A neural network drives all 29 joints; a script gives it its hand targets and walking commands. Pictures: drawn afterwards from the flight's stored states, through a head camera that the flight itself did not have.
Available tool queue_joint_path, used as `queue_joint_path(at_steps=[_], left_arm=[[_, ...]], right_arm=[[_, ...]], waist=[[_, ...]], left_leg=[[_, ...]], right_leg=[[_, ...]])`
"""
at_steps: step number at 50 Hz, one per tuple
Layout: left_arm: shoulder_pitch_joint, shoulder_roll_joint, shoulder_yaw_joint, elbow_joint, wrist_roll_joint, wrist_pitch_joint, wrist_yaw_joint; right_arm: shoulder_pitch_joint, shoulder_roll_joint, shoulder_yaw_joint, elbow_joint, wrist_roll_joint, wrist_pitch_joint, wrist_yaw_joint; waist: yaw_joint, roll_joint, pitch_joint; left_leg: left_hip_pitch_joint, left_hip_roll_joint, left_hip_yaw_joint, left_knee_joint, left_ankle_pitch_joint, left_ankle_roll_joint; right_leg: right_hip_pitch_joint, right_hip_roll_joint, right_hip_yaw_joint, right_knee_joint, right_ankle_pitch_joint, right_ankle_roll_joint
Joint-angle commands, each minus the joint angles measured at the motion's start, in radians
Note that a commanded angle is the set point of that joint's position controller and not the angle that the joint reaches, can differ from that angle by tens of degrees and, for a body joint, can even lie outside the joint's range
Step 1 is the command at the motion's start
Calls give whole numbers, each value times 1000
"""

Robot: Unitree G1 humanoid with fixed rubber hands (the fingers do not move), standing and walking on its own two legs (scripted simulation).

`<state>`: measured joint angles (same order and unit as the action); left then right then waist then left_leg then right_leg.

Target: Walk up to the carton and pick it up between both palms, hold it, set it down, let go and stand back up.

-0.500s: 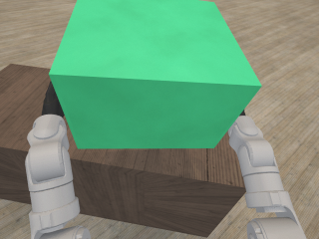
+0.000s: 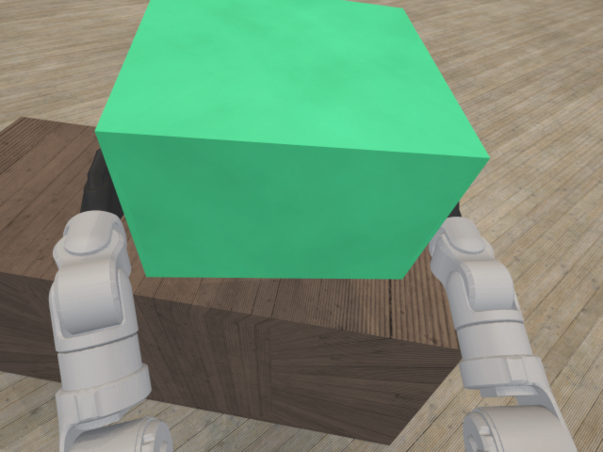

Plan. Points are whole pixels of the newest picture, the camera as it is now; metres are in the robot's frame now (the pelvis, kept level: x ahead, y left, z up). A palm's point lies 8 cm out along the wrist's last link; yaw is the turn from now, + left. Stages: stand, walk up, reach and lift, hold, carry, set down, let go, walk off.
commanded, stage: hold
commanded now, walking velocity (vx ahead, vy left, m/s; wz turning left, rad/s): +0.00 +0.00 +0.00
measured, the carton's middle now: (285, 131) +0.42 +0.00 +0.24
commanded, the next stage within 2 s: set down in 0.68 s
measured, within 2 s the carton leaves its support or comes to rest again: neither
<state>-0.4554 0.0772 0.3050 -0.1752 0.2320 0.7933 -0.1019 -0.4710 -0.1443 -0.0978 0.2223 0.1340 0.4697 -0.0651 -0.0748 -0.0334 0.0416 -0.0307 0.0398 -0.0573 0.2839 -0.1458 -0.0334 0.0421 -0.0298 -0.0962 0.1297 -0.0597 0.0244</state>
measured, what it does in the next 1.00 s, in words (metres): stands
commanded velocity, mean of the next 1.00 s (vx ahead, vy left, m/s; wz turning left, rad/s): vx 0.00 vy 0.00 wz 0.00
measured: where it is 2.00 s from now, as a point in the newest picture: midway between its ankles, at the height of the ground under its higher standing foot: outside the picture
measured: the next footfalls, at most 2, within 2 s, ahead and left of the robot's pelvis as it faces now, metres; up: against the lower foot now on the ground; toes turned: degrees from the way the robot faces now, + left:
none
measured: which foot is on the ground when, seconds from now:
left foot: down 0.00-1.00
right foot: down 0.00-1.00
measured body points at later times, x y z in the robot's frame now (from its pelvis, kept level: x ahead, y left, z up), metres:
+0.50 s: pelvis +0.01 +0.00 +0.00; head -0.02 +0.02 +0.45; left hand +0.36 +0.20 +0.19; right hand +0.36 -0.20 +0.16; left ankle +0.02 +0.14 -0.75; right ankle +0.02 -0.14 -0.75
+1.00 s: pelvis +0.01 +0.00 +0.00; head -0.02 +0.02 +0.45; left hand +0.36 +0.22 +0.19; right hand +0.36 -0.18 +0.15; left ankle +0.02 +0.14 -0.75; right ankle +0.02 -0.14 -0.75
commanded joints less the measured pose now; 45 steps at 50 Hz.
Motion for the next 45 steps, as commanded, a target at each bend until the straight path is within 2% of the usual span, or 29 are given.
queue_joint_path(at_steps=[1,4,6,8,9,13,15,17,20,21,22,23,24,25,26,29,32,33,34,35,36,37,38,39,40,45], left_arm=[[-471,-237,-369,-115,-156,-53,-135],[-508,-233,-378,-95,-166,-65,-123],[-533,-229,-376,-78,-168,-70,-118],[-513,-236,-368,-63,-163,-65,-122],[-515,-232,-362,-47,-161,-65,-125],[-477,-250,-375,-107,-162,-75,-134],[-477,-240,-369,-85,-160,-73,-139],[-468,-242,-377,-102,-160,-72,-138],[-455,-242,-363,-99,-149,-69,-143],[-454,-246,-376,-121,-157,-73,-140],[-440,-249,-378,-123,-155,-70,-141],[-444,-252,-386,-126,-163,-68,-141],[-444,-249,-379,-127,-160,-67,-140],[-426,-252,-390,-142,-158,-69,-138],[-423,-257,-388,-146,-159,-68,-137],[-426,-254,-410,-208,-169,-68,-132],[-387,-247,-398,-188,-162,-51,-134],[-385,-243,-401,-178,-160,-45,-134],[-387,-237,-394,-172,-158,-45,-132],[-394,-219,-387,-58,-120,-35,-140],[-405,-218,-383,-86,-126,-51,-140],[-407,-228,-386,-59,-128,-60,-143],[-412,-251,-411,-107,-140,-85,-143],[-430,-245,-401,-102,-145,-106,-145],[-428,-252,-398,-99,-139,-127,-145],[-430,-241,-406,-38,-138,-226,-142]], right_arm=[[-647,242,279,-297,70,-76,104],[-675,230,252,-262,55,-91,112],[-673,230,222,-227,46,-97,116],[-654,235,228,-224,43,-94,120],[-658,231,225,-216,37,-89,120],[-641,247,251,-279,57,-96,105],[-641,242,249,-272,54,-90,101],[-625,242,255,-263,59,-85,100],[-624,253,271,-285,63,-85,102],[-626,245,274,-308,69,-94,102],[-617,250,279,-307,68,-91,99],[-620,245,285,-313,72,-88,99],[-612,253,284,-301,69,-85,99],[-593,243,283,-312,78,-90,98],[-599,251,292,-327,77,-89,97],[-597,234,300,-367,89,-94,94],[-578,230,317,-374,104,-84,94],[-573,227,303,-351,104,-79,92],[-560,224,302,-328,98,-75,96],[-547,255,321,-208,104,-75,92],[-557,243,308,-239,105,-101,95],[-576,249,314,-225,101,-117,97],[-584,260,320,-276,98,-143,97],[-588,264,313,-272,87,-164,92],[-588,267,312,-266,84,-184,87],[-584,258,283,-265,21,-288,73]], waist=[[12,54,-363],[2,75,-369],[-3,99,-358],[3,73,-353],[-9,64,-364],[-13,82,-450],[-19,54,-426],[-15,69,-396],[-13,43,-388],[-19,55,-415],[-2,55,-410],[-17,47,-406],[-6,46,-387],[-12,61,-393],[-15,41,-393],[-15,66,-415],[1,47,-391],[-6,73,-369],[-7,57,-353],[41,61,-319],[40,62,-314],[42,53,-313],[40,68,-340],[31,64,-354],[40,67,-377],[20,71,-373]], left_leg=[[-33,-94,84,-48,162,-11],[-58,-86,90,-58,85,-8],[-83,-87,98,-62,55,-9],[-72,-88,100,-56,85,-6],[-65,-90,96,-51,89,-2],[-7,-98,89,-18,233,-13],[-23,-99,83,-21,230,-9],[-30,-97,81,-32,236,-10],[-26,-97,77,-30,222,-5],[-5,-96,76,-29,236,-10],[-6,-97,73,-32,250,-9],[-2,-99,75,-27,254,-11],[-16,-100,77,-31,250,-12],[8,-96,76,-30,267,-15],[1,-97,74,-23,285,-16],[26,-96,72,-15,337,-24],[17,-94,67,-18,338,-18],[22,-91,65,-23,321,-19],[25,-88,65,-31,297,-21],[-18,-83,83,-53,236,-22],[-49,-80,86,-62,188,-22],[-50,-80,91,-69,173,-24],[-57,-83,91,-64,206,-28],[-42,-88,93,-54,242,-28],[-23,-93,95,-46,286,-32],[-17,-94,96,-36,274,-39]], right_leg=[[159,80,-20,36,91,-27],[124,80,-24,32,1,-28],[125,81,-25,37,-13,-30],[139,80,-24,37,16,-28],[147,78,-24,38,25,-27],[180,80,-9,36,160,-24],[188,75,-16,34,164,-21],[177,74,-19,33,162,-28],[191,69,-10,29,166,-26],[184,71,-14,37,169,-24],[194,76,-17,39,188,-26],[186,78,-17,34,178,-24],[186,77,-21,35,178,-25],[185,80,-18,41,192,-22],[189,81,-15,39,211,-25],[184,86,-15,46,243,-28],[213,79,-7,41,257,-27],[190,75,-11,35,236,-28],[173,78,-18,38,205,-31],[197,78,2,45,165,-16],[215,76,4,52,137,-19],[221,79,-5,53,130,-13],[240,83,-2,61,153,-14],[246,84,1,63,196,-8],[255,89,3,69,235,-7],[261,87,2,70,221,3]])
